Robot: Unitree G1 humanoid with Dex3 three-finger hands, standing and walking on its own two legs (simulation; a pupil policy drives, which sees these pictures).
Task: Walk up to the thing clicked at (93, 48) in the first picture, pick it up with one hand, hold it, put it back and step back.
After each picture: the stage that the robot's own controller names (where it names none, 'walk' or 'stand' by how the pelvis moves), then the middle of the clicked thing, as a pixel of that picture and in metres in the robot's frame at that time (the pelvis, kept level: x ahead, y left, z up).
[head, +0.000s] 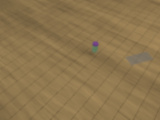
stand; (95, 47) +1.36 -0.12 -0.72
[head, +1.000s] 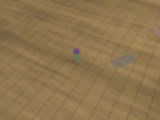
walk; (76, 54) +1.23 +0.17 -0.70
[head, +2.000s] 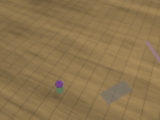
walk; (59, 87) +0.76 +0.26 -0.71
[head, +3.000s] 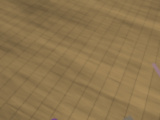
walk; out of the picture +0.42 +0.18 -0.70
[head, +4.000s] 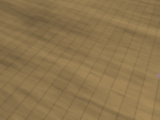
stand; out of the picture +0.32 +0.19 -0.72
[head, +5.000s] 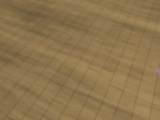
stand; out of the picture +0.33 +0.20 -0.72
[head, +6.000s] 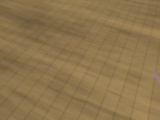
stand; out of the picture +0.32 +0.21 -0.73
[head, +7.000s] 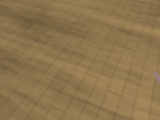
stand; out of the picture +0.32 +0.21 -0.73
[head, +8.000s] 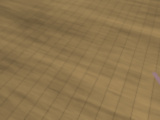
stand; out of the picture +0.32 +0.22 -0.73
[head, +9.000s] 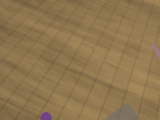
go down; (46, 118) +0.36 +0.20 -0.65
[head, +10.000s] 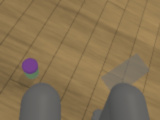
go down; (31, 69) +0.43 +0.21 -0.31
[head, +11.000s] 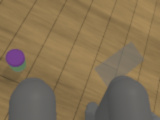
close in; (16, 61) +0.42 +0.22 -0.27
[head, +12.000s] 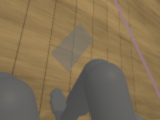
close; out of the picture +0.42 +0.25 -0.23
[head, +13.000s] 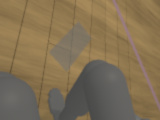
close; out of the picture +0.41 +0.26 -0.23
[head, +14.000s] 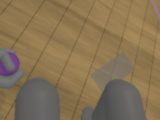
lift; (6, 68) +0.35 +0.25 -0.11
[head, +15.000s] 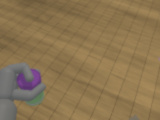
hold; (31, 88) +0.33 +0.18 +0.03
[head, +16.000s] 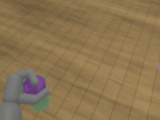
hold; (37, 93) +0.32 +0.17 +0.00
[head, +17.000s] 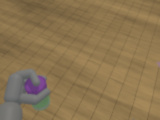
hold; (38, 93) +0.32 +0.17 -0.01
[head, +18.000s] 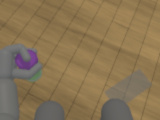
crouch; (30, 66) +0.40 +0.18 -0.08
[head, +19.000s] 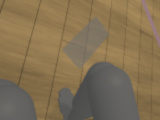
lower; out of the picture +0.43 +0.25 -0.23
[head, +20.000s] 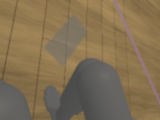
lower; out of the picture +0.43 +0.27 -0.23
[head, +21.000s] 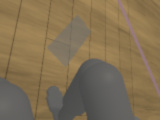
lower; out of the picture +0.43 +0.27 -0.23
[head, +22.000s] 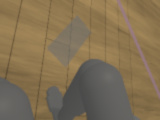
lower; out of the picture +0.43 +0.27 -0.23
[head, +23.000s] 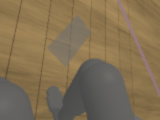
loosen; out of the picture +0.43 +0.27 -0.23
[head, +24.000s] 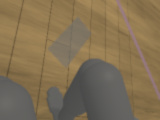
open; out of the picture +0.42 +0.25 -0.23
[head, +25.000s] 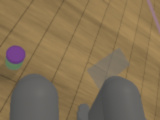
stand; (14, 58) +0.42 +0.22 -0.26
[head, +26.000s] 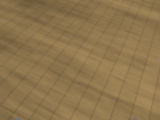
stand; out of the picture +0.35 +0.18 -0.64
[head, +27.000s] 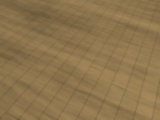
stand; out of the picture +0.37 +0.18 -0.66
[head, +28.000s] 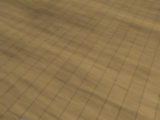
stand; out of the picture +0.36 +0.18 -0.67
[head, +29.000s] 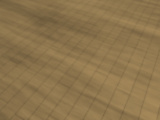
walk; out of the picture +0.37 +0.18 -0.72
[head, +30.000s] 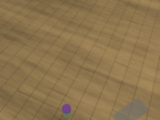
walk; (66, 110) +0.46 +0.13 -0.71
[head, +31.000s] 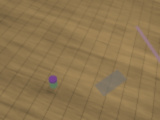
walk; (53, 82) +0.67 +0.21 -0.70
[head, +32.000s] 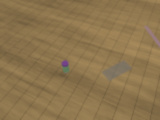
stand; (65, 66) +0.98 +0.26 -0.70
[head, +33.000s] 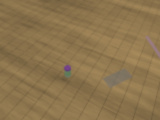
stand; (67, 71) +0.99 +0.19 -0.72
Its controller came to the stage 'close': yes
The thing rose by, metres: 0.71
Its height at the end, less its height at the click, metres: +0.00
